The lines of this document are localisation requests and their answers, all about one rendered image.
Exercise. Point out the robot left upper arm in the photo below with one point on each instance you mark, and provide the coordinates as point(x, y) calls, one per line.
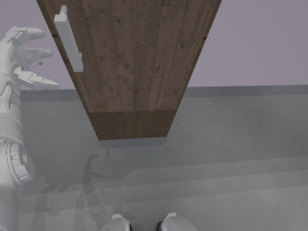
point(16, 169)

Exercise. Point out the left robot hand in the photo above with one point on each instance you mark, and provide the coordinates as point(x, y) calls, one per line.
point(11, 60)

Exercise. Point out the handle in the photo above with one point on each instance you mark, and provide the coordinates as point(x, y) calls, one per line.
point(65, 32)

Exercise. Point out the right robot shin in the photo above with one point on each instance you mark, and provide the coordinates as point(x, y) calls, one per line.
point(171, 215)

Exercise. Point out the robot right thigh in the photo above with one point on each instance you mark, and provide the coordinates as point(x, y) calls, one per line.
point(177, 223)

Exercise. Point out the robot left forearm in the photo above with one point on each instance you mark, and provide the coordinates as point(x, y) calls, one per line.
point(10, 114)

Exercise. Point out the cupboard door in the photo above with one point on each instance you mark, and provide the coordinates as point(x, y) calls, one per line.
point(137, 54)

